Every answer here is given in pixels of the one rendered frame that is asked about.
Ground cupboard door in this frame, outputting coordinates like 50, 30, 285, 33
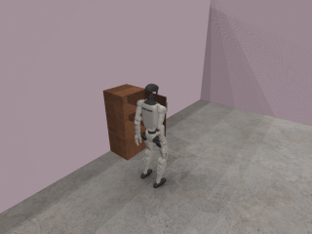
144, 91, 167, 136

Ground robot left upper arm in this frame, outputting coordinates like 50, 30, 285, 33
135, 99, 145, 122

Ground left robot shin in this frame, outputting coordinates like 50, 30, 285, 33
143, 149, 152, 174

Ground left robot hand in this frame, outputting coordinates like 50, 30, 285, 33
135, 134, 142, 146

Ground robot right forearm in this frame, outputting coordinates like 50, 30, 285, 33
158, 125, 167, 147

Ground left robot thigh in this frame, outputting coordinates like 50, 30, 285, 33
140, 130, 153, 158

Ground robot left forearm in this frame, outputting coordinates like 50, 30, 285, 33
134, 120, 140, 135

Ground right robot hand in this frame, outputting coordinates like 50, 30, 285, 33
160, 146, 169, 160

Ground robot right upper arm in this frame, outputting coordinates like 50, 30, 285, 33
156, 104, 167, 131

